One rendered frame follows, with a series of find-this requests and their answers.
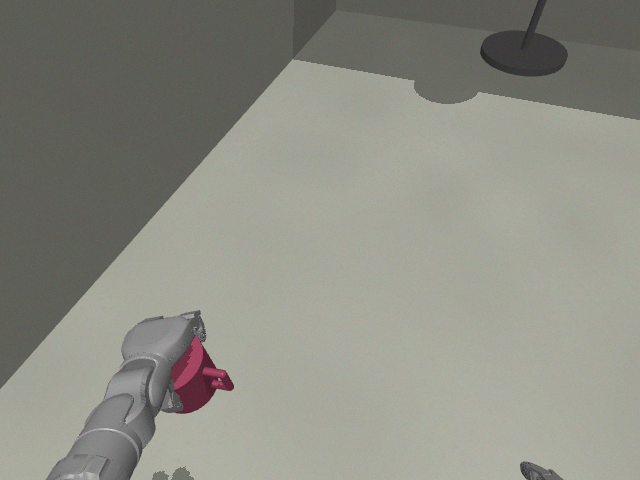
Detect coat stand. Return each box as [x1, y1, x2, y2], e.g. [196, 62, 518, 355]
[480, 0, 568, 76]

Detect left robot hand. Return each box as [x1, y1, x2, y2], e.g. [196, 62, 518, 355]
[121, 310, 206, 413]

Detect left robot arm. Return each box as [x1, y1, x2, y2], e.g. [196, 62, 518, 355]
[46, 353, 172, 480]

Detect mug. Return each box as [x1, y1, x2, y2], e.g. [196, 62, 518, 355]
[171, 336, 234, 414]

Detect right robot hand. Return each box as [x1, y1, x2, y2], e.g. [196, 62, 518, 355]
[520, 462, 563, 480]

